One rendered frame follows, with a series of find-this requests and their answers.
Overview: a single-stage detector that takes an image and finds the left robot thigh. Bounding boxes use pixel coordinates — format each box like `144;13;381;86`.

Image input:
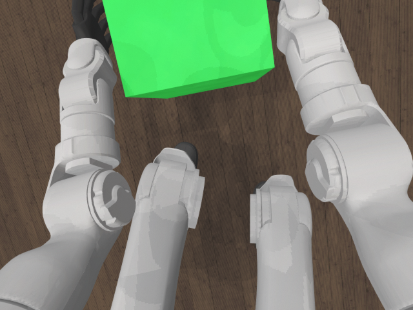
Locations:
110;159;205;310

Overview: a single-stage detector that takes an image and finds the carton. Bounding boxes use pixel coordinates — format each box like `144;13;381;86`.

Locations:
103;0;275;99

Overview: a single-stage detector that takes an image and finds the left robot forearm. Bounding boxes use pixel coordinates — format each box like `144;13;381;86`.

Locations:
46;38;121;192

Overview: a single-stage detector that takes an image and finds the left robot shin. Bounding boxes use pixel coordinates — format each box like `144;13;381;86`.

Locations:
135;148;196;205

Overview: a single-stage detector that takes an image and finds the robot right upper arm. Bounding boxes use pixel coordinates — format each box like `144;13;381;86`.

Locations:
305;123;413;310

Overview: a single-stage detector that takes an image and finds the left robot hand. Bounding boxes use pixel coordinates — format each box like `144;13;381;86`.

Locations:
71;0;112;55

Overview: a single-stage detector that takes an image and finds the right robot forearm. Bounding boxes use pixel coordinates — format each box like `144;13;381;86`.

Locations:
277;0;413;180

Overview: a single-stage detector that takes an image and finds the robot left upper arm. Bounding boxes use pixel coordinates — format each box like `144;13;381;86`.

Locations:
0;169;136;310

